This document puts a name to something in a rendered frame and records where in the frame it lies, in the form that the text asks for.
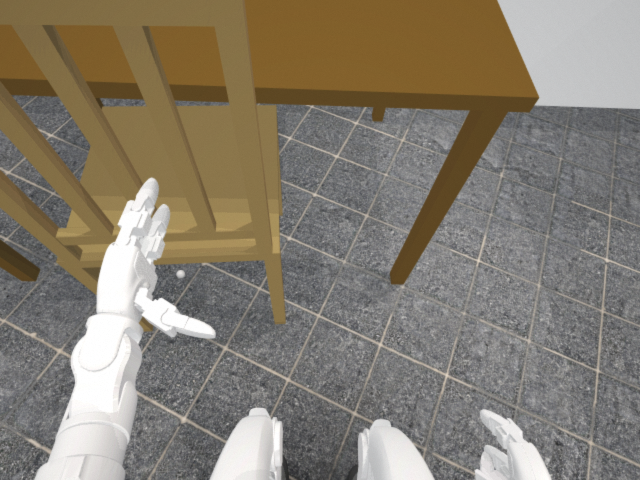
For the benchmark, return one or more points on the table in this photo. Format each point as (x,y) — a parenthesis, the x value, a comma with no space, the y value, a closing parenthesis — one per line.
(418,54)

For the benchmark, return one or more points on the left robot forearm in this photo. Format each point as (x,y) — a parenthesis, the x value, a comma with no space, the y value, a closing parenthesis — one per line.
(96,428)

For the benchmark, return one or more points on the chair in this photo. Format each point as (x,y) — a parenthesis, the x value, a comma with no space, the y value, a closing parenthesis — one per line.
(217,167)

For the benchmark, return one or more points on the robot left hand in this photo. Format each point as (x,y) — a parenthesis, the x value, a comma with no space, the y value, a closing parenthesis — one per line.
(128,264)

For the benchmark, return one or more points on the right robot thigh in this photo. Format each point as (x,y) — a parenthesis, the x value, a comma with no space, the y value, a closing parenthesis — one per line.
(386,453)

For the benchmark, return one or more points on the left robot thigh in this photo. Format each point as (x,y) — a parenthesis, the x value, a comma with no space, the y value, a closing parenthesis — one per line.
(254,447)

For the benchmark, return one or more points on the robot thigh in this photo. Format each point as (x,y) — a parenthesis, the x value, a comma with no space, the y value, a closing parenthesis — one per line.
(254,447)
(386,453)

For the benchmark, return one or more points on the robot right hand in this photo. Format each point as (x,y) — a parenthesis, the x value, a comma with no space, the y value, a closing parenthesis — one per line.
(522,462)

